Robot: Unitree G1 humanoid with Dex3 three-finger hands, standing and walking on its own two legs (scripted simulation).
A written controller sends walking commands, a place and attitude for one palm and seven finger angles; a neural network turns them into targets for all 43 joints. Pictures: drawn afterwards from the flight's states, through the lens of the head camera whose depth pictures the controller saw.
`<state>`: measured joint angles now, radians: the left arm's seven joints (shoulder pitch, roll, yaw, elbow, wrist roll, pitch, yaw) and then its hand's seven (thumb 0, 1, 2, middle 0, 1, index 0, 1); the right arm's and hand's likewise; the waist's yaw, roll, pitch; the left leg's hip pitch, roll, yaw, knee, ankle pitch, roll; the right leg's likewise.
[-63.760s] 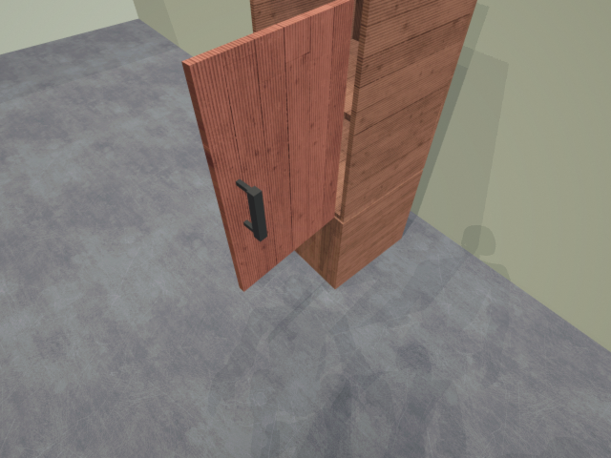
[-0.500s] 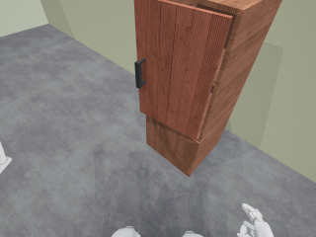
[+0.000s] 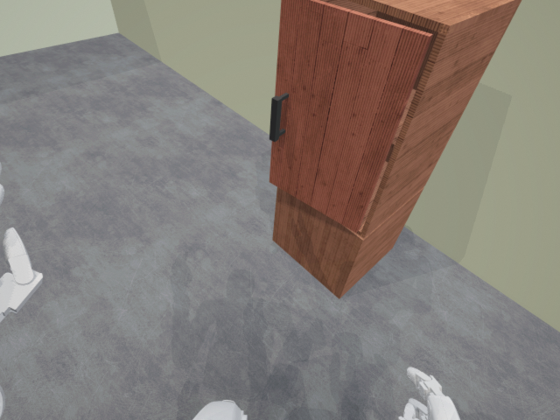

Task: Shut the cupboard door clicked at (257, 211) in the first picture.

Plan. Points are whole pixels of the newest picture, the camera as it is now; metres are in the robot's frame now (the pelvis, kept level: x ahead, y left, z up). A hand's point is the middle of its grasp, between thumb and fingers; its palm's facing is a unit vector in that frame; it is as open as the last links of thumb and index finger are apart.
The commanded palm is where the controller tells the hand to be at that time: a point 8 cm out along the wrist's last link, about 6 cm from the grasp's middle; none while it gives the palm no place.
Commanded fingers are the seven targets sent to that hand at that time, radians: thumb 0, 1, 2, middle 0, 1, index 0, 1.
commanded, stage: stop stepping back and stand still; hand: left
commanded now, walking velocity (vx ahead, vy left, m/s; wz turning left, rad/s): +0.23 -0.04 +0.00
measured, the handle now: (279, 117) +0.89 +0.14 -0.04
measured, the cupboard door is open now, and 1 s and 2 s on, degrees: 8 8 8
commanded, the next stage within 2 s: let the arm hang, fingers relaxed in 1.14 s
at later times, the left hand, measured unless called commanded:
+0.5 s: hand (4, 345) +0.11 +0.26 +0.19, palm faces +0.43 -0.77 -0.47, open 7.4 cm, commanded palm +0.07 +0.28 +0.19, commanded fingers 0.00 0.90 0.90 -0.20 -0.30 -0.20 -0.30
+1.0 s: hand (44, 298) +0.16 +0.26 +0.18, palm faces +0.37 -0.80 -0.47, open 7.4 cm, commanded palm +0.10 +0.30 +0.19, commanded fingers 0.00 0.90 0.90 -0.20 -0.30 -0.20 -0.30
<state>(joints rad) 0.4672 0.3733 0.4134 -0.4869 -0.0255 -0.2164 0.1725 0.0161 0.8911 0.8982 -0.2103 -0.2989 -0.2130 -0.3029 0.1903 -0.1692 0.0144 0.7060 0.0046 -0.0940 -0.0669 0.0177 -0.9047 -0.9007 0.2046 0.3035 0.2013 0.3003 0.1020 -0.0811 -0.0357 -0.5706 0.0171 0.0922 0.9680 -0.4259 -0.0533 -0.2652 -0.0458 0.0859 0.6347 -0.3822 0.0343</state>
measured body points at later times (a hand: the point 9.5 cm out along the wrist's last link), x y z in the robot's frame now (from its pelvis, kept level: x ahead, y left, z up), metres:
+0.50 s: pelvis -0.10 +0.00 +0.01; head -0.13 +0.00 +0.46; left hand +0.08 +0.30 +0.21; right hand -0.01 -0.27 -0.09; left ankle -0.03 +0.13 -0.67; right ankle -0.15 -0.06 -0.73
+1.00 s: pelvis -0.07 +0.02 +0.01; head -0.07 +0.02 +0.46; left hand +0.13 +0.30 +0.20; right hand +0.08 -0.22 -0.08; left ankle -0.05 +0.13 -0.73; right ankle -0.15 -0.06 -0.73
